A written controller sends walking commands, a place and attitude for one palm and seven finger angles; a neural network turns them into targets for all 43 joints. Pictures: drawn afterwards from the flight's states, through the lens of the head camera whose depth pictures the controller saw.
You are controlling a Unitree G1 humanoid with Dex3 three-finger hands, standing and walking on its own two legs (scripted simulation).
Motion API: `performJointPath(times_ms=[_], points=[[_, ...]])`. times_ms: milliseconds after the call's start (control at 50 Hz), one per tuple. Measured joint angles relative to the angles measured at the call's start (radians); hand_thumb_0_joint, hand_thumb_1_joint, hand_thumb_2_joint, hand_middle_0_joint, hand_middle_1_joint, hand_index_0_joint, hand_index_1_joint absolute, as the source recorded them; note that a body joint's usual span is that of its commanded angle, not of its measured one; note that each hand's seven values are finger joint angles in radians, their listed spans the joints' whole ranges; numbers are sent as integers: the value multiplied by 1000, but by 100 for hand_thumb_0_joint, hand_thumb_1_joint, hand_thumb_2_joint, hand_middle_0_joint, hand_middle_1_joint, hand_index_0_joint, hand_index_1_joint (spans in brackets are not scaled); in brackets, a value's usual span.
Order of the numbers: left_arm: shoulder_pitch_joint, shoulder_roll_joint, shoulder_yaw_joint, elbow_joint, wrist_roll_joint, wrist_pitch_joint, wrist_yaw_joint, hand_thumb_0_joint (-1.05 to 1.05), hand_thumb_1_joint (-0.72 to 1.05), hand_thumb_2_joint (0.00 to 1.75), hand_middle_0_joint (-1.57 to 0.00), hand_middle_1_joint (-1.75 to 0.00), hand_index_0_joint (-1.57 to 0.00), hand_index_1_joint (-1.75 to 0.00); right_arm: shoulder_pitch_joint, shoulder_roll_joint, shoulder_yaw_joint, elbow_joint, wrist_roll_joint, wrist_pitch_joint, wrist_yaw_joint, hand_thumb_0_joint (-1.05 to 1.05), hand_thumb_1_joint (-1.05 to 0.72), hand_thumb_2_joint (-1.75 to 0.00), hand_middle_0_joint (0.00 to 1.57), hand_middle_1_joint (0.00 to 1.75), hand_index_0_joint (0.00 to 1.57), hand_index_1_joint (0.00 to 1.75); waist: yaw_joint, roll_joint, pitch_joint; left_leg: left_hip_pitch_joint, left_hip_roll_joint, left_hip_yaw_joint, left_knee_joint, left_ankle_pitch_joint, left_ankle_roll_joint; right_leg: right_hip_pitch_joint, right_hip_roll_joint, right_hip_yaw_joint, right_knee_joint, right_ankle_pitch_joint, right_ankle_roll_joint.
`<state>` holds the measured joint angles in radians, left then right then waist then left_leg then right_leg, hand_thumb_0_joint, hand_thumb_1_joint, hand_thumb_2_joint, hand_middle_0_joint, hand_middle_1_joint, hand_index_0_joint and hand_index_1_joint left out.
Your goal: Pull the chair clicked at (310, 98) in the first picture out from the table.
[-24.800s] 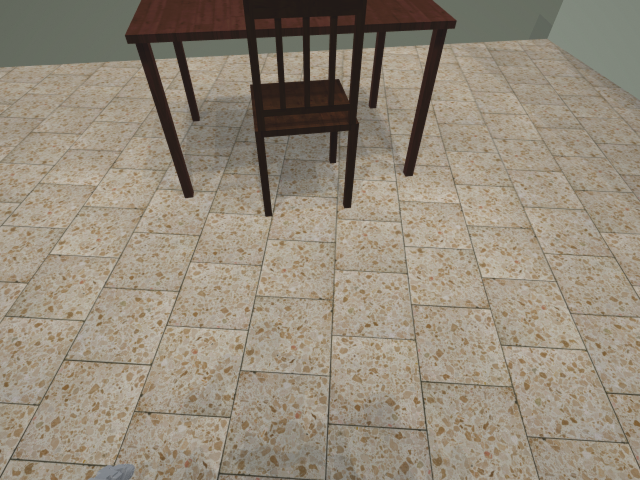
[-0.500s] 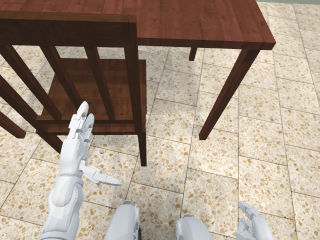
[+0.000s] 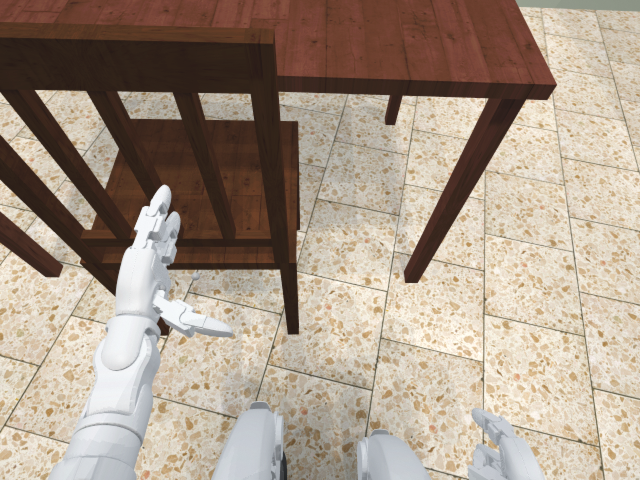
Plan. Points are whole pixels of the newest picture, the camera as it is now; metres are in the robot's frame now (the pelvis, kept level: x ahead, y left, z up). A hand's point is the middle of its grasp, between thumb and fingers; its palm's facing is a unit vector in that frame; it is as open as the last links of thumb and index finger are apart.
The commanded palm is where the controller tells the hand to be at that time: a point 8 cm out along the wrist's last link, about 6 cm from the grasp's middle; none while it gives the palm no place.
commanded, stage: push the fingers through the gap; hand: left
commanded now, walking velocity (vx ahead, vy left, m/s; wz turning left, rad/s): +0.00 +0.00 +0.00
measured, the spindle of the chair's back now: (147, 176) +0.50 +0.26 +0.03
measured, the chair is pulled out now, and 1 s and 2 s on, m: -0.02 -0.02 -0.02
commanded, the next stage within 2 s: hook a spindle and tug to test in 1.56 s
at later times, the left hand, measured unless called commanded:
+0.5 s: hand (214, 252) +0.39 +0.15 +0.03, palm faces +0.02 -1.00 -0.01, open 16.9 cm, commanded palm +0.37 +0.21 +0.02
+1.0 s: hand (208, 217) +0.44 +0.17 +0.02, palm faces +0.02 -1.00 -0.03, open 16.9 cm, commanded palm +0.42 +0.21 +0.02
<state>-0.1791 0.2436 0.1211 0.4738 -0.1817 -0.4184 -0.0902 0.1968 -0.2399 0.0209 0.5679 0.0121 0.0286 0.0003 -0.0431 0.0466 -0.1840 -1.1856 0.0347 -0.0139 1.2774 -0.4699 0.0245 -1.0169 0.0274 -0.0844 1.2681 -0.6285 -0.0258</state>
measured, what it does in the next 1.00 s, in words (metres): stands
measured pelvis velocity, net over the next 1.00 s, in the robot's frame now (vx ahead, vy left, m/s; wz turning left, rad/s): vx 0.00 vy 0.00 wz -0.02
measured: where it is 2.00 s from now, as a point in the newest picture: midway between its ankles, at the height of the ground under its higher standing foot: outside the picture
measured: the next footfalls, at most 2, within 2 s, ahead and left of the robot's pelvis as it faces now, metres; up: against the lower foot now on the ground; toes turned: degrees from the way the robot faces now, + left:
none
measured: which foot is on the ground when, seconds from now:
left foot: down 0.00-1.00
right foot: down 0.00-1.00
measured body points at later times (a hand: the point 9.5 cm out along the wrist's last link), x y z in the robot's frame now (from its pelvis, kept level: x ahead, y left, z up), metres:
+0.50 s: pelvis +0.01 -0.01 +0.00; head +0.12 +0.00 +0.44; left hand +0.38 +0.20 +0.03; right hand +0.13 -0.26 -0.12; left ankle +0.07 +0.10 -0.62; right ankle -0.01 -0.11 -0.62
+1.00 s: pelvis +0.00 +0.00 -0.01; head +0.12 +0.02 +0.43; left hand +0.43 +0.22 +0.03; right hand +0.09 -0.26 -0.12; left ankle +0.07 +0.10 -0.62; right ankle -0.01 -0.11 -0.62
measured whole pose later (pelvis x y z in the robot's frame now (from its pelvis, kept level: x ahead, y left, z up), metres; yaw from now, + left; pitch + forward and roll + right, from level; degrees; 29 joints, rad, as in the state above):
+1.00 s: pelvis +0.00 +0.00 -0.01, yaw -1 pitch +24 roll -4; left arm -0.54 0.31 0.24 0.83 -0.14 -0.47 -0.12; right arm 0.25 -0.24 0.01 0.63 -0.01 0.05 0.00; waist -0.10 0.04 -0.18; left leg -1.25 0.05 -0.01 1.30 -0.47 0.03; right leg -1.08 0.04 -0.08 1.28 -0.62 -0.02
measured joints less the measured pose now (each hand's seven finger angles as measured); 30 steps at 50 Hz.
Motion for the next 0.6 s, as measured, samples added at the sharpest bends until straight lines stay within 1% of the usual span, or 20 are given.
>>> performJointPath(times_ms=[40,80,120,160,200,240,280,320,360,400,440,500,560,600], points=[[13,-12,-17,22,-20,42,-34,-1,-50,30,-5,-8,-6,-8,7,-3,0,-8,6,1,-2,1,-90,-90,20,30,20,30,-3,3,2,2,1,0,-6,1,0,2,1,1,-7,2,0],[52,-33,-36,-6,-24,48,-44,-1,-50,30,-5,-8,-6,-8,13,-2,-5,-10,2,-7,-9,1,-90,-90,20,30,20,30,-6,1,5,5,3,4,-12,0,0,3,3,5,-14,5,1],[86,-52,-47,-55,-13,13,-28,-1,-50,30,-6,-8,-6,-8,14,0,-10,-4,-7,-20,-15,1,-90,-90,20,30,20,30,-9,-4,8,9,7,8,-14,-2,0,4,6,10,-17,5,1],[93,-59,-43,-91,7,-44,5,-1,-50,30,-6,-8,-6,-8,13,3,-15,7,-19,-31,-18,1,-90,-90,20,30,20,30,-12,-10,6,5,10,10,-10,-6,-2,-1,8,12,-12,3,0],[62,-53,-24,-89,26,-96,37,-1,-50,30,-6,-8,-7,-8,10,3,-19,19,-28,-36,-14,1,-90,-90,20,30,20,30,-14,-13,1,-7,10,9,1,-9,-4,-13,8,11,1,-3,-2],[4,-35,3,-46,40,-117,51,-1,-50,30,-6,-8,-7,-8,5,2,-19,29,-31,-32,-7,1,-90,-90,20,30,20,30,-15,-13,-4,-25,9,4,17,-13,-6,-29,8,6,19,-10,-5],[-56,-9,22,14,41,-94,44,-1,-50,30,-6,-8,-7,-8,0,-1,-17,30,-28,-20,-1,1,-90,-90,20,30,20,30,-18,-10,-4,-40,8,0,30,-15,-8,-43,7,2,34,-16,-7],[-95,9,26,63,29,-45,18,-1,-50,30,-6,-8,-6,-8,0,-3,-15,25,-19,-6,1,1,-90,-90,20,30,20,30,-20,-5,2,-45,8,-2,33,-15,-8,-48,7,0,37,-17,-8],[-104,13,26,85,10,5,-12,-1,-50,30,-6,-8,-6,-8,4,-4,-14,19,-11,3,-1,1,-90,-90,20,30,20,30,-21,0,7,-41,9,0,25,-12,-8,-45,8,2,29,-12,-8],[-90,4,27,79,-6,31,-30,-1,-50,30,-6,-8,-6,-8,10,-2,-13,16,-6,5,-6,1,-90,-90,20,30,20,30,-22,1,12,-28,12,5,10,-8,-7,-36,11,8,14,-5,-7],[-75,-8,31,64,-12,23,-29,-1,-50,30,-6,-8,-6,-8,18,0,-12,19,-7,-1,-12,1,-90,-90,20,30,20,30,-22,-1,11,-17,14,9,-4,-6,-7,-28,13,12,-1,1,-6],[-85,-17,49,61,-4,-27,-7,-1,-50,30,-6,-8,-6,-8,26,3,-14,35,-15,-13,-15,1,-90,-90,20,30,20,30,-24,-6,7,-10,16,11,-12,-5,-9,-22,15,15,-9,3,-6],[-132,-2,70,101,16,-68,9,-1,-50,30,-6,-8,-7,-8,31,4,-15,48,-21,-14,-9,1,-90,-90,20,30,20,30,-28,-11,-3,-19,16,9,-4,-9,-10,-29,15,12,0,-2,-8],[-170,16,78,145,23,-68,4,-1,-50,30,-6,-8,-6,-8,32,1,-16,51,-21,-8,-4,1,-90,-90,20,30,20,30,-33,-10,-6,-28,15,5,6,-11,-11,-36,15,9,8,-6,-9]])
